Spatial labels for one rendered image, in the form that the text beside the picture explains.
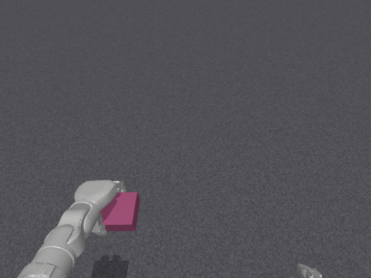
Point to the left robot hand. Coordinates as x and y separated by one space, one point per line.
101 193

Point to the left robot arm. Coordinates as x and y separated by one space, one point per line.
66 242

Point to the right robot hand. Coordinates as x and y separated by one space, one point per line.
308 272

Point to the small box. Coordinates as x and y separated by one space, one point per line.
122 212

